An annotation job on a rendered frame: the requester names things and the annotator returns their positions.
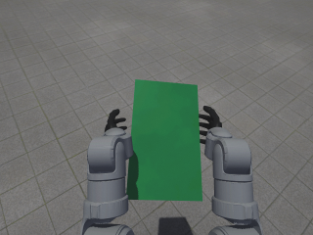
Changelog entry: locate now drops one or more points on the right robot hand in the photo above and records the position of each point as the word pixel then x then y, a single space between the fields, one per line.
pixel 213 119

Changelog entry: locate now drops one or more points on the left robot forearm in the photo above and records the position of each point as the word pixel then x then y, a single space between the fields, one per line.
pixel 106 171

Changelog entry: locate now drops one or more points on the robot right upper arm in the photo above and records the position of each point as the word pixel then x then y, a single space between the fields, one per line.
pixel 233 230

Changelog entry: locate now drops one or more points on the carton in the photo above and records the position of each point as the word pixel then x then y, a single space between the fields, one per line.
pixel 165 132

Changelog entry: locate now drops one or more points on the left robot hand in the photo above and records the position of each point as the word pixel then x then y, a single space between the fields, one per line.
pixel 112 121

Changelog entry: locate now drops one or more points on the robot left upper arm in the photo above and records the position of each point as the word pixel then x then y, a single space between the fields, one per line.
pixel 108 229

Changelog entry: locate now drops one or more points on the right robot forearm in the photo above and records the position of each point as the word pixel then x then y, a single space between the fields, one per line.
pixel 232 172

